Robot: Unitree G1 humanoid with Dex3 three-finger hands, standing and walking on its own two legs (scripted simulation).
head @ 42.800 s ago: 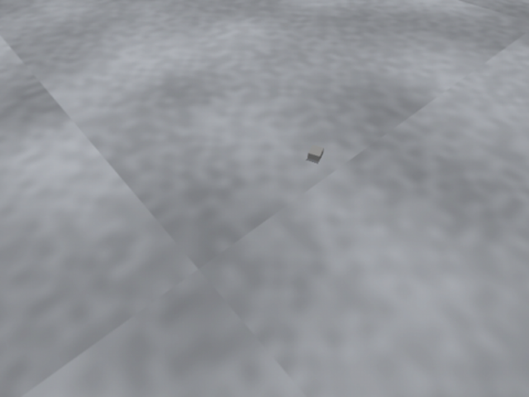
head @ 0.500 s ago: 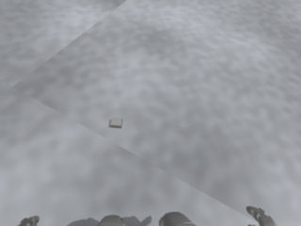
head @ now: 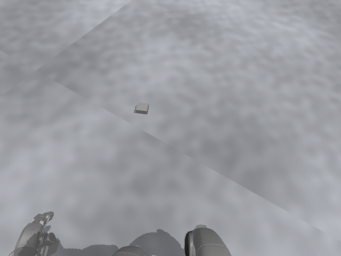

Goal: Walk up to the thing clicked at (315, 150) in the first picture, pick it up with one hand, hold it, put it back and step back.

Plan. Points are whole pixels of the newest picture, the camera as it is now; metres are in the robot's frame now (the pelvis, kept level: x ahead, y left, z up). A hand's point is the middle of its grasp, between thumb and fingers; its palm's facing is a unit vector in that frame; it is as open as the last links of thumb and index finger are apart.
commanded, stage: step back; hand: left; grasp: from above
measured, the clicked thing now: (142, 108) +1.00 +0.17 -0.73
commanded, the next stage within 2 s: stand in 1.24 s
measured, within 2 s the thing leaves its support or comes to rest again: neither
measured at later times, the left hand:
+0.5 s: hand out of the picture -0.07 +0.24 -0.12, palm faces -0.06 -0.91 -0.41, open 7.4 cm
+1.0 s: hand out of the picture +0.00 +0.23 -0.13, palm faces -0.02 -0.92 -0.39, open 7.4 cm
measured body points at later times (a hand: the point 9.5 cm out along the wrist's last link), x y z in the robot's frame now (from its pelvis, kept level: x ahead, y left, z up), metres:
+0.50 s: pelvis -0.12 -0.03 +0.02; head -0.11 -0.05 +0.47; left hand -0.07 +0.29 -0.09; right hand -0.05 -0.36 -0.11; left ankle -0.07 +0.12 -0.68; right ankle -0.16 -0.14 -0.71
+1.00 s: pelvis -0.10 -0.04 +0.01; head -0.08 -0.04 +0.46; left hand +0.01 +0.28 -0.10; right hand -0.05 -0.36 -0.11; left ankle -0.10 +0.10 -0.71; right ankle -0.05 -0.16 -0.72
